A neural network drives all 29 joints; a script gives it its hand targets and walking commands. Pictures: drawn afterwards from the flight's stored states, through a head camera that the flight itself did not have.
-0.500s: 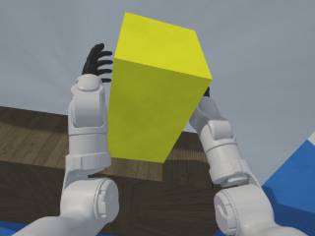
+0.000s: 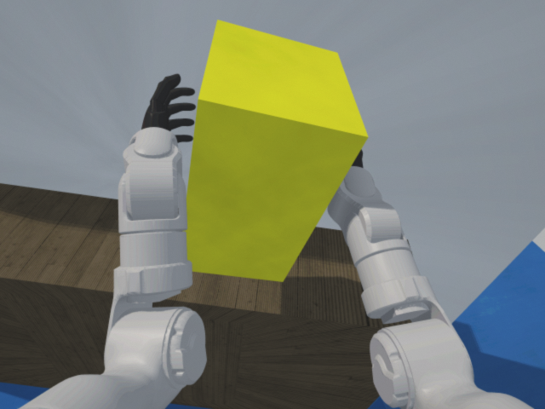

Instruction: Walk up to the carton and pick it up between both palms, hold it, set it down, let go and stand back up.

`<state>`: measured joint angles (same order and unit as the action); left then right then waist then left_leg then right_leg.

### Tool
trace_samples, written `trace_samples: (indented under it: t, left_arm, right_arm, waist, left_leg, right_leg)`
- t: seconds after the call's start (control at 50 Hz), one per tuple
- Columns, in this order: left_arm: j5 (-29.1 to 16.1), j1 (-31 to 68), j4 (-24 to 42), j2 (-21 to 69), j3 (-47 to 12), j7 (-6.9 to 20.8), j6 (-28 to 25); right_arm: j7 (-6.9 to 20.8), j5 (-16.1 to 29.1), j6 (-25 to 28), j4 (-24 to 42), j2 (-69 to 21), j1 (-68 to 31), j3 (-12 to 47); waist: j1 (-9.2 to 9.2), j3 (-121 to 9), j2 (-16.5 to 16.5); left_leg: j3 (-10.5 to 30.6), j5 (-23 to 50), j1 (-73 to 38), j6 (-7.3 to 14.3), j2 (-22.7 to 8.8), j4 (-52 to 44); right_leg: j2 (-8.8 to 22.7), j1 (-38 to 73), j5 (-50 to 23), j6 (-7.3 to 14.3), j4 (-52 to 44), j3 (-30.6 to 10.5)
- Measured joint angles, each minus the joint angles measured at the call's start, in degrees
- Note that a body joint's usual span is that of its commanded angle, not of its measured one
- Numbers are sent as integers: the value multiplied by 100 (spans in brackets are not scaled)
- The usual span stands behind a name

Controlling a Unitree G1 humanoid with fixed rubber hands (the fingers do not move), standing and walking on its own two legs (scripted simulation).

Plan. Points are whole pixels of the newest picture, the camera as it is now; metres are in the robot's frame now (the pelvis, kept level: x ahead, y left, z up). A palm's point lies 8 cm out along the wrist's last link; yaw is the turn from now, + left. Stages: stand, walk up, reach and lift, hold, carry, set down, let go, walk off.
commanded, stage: hold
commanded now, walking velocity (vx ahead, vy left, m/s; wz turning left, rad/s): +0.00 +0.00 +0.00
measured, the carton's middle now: (254, 166) +0.37 +0.02 +0.20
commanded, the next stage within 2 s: none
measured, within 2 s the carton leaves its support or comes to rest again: neither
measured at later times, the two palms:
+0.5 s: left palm (164, 134) +0.37 +0.13 +0.24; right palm (349, 169) +0.36 -0.12 +0.21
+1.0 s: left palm (163, 135) +0.36 +0.13 +0.24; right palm (348, 167) +0.36 -0.12 +0.21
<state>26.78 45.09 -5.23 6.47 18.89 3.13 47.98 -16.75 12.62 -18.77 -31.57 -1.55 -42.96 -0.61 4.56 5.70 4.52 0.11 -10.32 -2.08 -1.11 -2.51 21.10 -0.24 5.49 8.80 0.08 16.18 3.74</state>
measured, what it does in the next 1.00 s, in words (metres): stands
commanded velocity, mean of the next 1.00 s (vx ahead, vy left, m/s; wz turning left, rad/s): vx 0.00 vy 0.00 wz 0.00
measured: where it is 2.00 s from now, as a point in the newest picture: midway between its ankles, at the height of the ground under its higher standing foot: outside the picture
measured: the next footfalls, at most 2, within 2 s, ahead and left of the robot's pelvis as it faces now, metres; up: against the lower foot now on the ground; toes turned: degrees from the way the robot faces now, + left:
none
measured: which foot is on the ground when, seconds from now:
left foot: down 0.00-1.00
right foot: down 0.00-1.00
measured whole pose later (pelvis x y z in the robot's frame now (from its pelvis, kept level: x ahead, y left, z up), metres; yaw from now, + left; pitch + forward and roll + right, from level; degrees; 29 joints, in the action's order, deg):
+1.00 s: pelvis +0.00 +0.00 +0.00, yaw +1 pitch -13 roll -1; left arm 26.3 43.9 -5.1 6.6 19.1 3.7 48.2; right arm -17.5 13.4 -20.8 -29.4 -1.3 -42.0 -0.1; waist 5.4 5.0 3.6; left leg 0.5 -10.0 -2.6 -1.0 -2.1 20.0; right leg 0.0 6.2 8.8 0.0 15.2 4.2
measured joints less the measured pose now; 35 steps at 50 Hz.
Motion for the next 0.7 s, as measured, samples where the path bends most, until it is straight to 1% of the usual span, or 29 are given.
trace_samples:
  t: [0.28,0.4,0.52,0.7]
  left_arm:
    - [-9,-2,12,-1,12,1,11]
    - [12,48,-174,-13,5,13,-15]
    - [-41,-14,-75,7,-11,10,-52]
    - [-28,-67,-39,43,33,19,-15]
  right_arm:
    - [-8,5,-15,4,5,-9,17]
    - [34,-81,-98,4,-69,-1,-191]
    - [-17,37,-92,139,27,46,-31]
    - [-40,77,-147,143,57,68,50]
  waist:
    - [-7,8,0]
    - [54,-39,-8]
    - [82,-43,-100]
    - [64,-78,-116]
  left_leg:
    - [-9,10,-13,2,0,-11]
    - [33,86,28,14,57,-112]
    - [17,57,47,21,44,-85]
    - [5,42,-45,11,32,-128]
  right_leg:
    - [-1,5,-2,3,6,-4]
    - [51,-50,-5,-11,-10,44]
    - [36,-42,-29,-20,-58,25]
    - [20,45,-15,-10,-99,11]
